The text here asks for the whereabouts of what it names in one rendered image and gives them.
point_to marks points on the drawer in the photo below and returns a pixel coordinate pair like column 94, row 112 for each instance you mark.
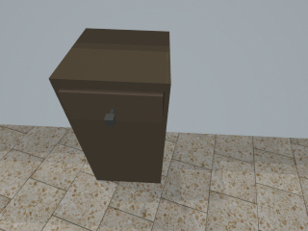
column 130, row 105

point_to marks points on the cabinet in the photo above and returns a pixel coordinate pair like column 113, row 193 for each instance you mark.
column 115, row 59

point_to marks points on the handle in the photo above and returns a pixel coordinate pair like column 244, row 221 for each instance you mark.
column 110, row 119

